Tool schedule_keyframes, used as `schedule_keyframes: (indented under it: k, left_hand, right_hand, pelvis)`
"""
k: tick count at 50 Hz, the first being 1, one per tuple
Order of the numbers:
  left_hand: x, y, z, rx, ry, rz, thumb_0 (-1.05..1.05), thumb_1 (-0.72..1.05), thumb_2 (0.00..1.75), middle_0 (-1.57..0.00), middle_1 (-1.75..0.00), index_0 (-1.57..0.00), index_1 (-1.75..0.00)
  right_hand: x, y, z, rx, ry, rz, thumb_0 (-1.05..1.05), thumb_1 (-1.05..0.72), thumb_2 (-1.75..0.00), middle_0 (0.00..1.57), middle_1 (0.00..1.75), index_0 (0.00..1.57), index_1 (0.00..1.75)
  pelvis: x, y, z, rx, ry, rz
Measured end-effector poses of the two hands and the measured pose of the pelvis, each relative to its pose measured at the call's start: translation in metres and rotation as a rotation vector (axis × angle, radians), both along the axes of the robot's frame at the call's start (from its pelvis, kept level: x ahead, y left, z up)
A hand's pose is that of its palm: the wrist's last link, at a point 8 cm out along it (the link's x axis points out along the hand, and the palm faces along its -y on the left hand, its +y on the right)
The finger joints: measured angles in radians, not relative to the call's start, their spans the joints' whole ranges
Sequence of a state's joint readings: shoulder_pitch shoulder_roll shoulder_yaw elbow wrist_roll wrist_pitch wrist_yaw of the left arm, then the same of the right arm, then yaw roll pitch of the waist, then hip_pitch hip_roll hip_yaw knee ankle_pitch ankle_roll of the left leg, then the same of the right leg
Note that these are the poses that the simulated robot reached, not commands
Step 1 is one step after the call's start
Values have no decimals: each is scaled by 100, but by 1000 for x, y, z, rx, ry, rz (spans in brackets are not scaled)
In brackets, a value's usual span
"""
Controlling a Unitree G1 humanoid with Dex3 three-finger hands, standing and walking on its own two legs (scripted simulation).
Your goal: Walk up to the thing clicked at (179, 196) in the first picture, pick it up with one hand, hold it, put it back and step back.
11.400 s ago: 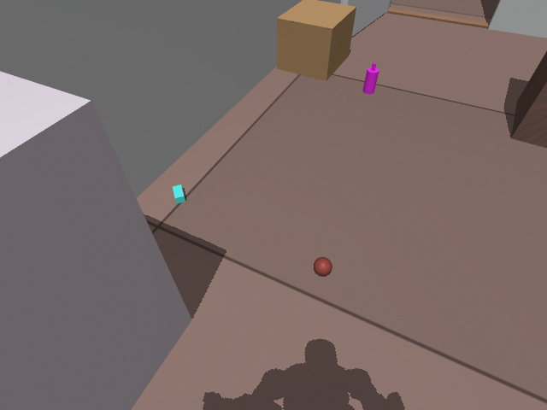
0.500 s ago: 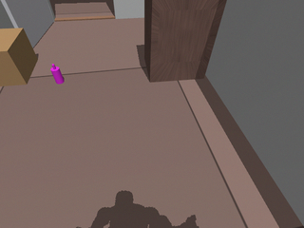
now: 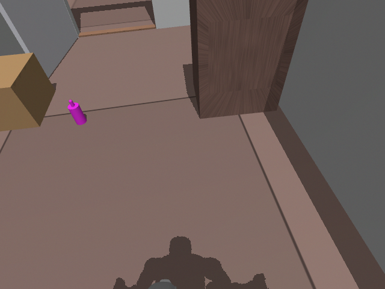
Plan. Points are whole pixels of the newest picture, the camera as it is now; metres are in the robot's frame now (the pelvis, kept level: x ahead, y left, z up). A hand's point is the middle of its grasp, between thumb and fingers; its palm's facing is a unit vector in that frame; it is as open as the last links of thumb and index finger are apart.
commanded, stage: walk up
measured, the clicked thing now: out of the picture -0.13 +1.28 -0.75
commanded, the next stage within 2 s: none
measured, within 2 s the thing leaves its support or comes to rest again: neither
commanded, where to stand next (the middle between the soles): +0.59 +0.00 m, yaw -2 degrees
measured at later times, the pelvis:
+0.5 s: pelvis +0.21 +0.01 -0.01, yaw -2 degrees
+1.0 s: pelvis +0.39 +0.01 -0.03, yaw +21 degrees
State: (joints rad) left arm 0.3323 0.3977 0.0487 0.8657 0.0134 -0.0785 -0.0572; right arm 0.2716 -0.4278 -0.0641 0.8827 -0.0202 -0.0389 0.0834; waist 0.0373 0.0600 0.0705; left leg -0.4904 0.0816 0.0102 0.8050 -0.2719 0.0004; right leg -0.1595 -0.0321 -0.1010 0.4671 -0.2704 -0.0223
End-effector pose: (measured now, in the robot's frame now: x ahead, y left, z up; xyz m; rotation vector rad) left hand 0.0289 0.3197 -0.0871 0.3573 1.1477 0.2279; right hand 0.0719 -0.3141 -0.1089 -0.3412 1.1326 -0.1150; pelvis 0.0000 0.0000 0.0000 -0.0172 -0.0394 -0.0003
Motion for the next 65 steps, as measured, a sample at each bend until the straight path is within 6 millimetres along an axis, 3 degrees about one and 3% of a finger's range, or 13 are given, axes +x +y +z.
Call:
schedule_keyframes:
  k: [5,10,19,25,30,34,38,44,48,53,57,61,65]
  left_hand:
    - [30,19,-22,-28,47,19,1,90,90,-20,-30,-21,-30]
    - [85,35,-44,-39,90,5,1,90,90,-20,-30,-21,-30]
    - [209,27,-25,-57,16,-94,1,91,90,-20,-30,-20,-30]
    - [287,7,-11,-36,-41,-142,1,91,90,-20,-30,-20,-30]
    - [345,-11,-1,-5,-205,-97,1,91,90,-20,-30,-21,-30]
    - [354,-19,14,-27,-272,-17,1,91,90,-20,-30,-21,-30]
    - [346,-10,10,-35,-232,59,1,90,90,-20,-30,-21,-30]
    - [331,26,-22,-34,-160,211,1,90,90,-21,-30,-21,-30]
    - [335,43,-51,-28,-94,278,1,90,90,-20,-30,-20,-30]
    - [352,26,-47,-80,-79,318,1,91,90,-20,-30,-20,-30]
    - [357,11,-42,-98,-54,396,1,91,90,-20,-30,-20,-30]
    - [365,-7,-40,-67,-37,510,1,91,90,-20,-30,-20,-30]
    - [384,-34,-40,-9,-53,600,1,91,90,-20,-30,-20,-30]
  right_hand:
    - [60,11,8,-46,-6,26,1,-90,-90,20,30,20,30]
    - [109,22,13,-90,-81,-3,1,-90,-89,20,30,20,30]
    - [137,25,28,-87,-47,-71,0,-90,-89,20,30,20,30]
    - [153,6,8,-57,17,-111,0,-90,-89,20,30,20,30]
    - [190,-8,-16,-35,165,-44,1,-90,-90,20,30,20,30]
    - [256,-9,-6,-34,170,70,1,-90,-89,20,30,20,30]
    - [336,-9,14,-58,70,159,1,-90,-89,20,30,20,30]
    - [441,3,40,-164,-65,272,1,-90,-89,20,30,20,30]
    - [479,4,39,-249,-121,292,0,-90,-90,20,30,20,30]
    - [501,9,44,-261,-9,347,0,-90,-89,20,30,20,30]
    - [533,10,44,-263,50,410,0,-90,-89,20,30,21,30]
    - [587,6,36,-267,86,492,1,-89,-89,21,30,21,30]
    - [666,3,11,-260,69,593,1,-89,-89,21,30,21,30]
  pelvis:
    - [51,15,-9,-18,5,10]
    - [97,32,-19,7,-2,1]
    - [166,31,0,24,-2,-30]
    - [213,15,-5,36,-6,-39]
    - [250,-10,-16,21,-6,79]
    - [273,-14,-4,26,-9,148]
    - [299,-13,2,20,-6,200]
    - [346,2,-14,2,-11,275]
    - [373,8,-33,35,-16,330]
    - [410,1,-17,34,-17,422]
    - [447,-9,-10,20,-8,494]
    - [488,-26,-12,19,11,572]
    - [527,-50,-27,24,30,653]
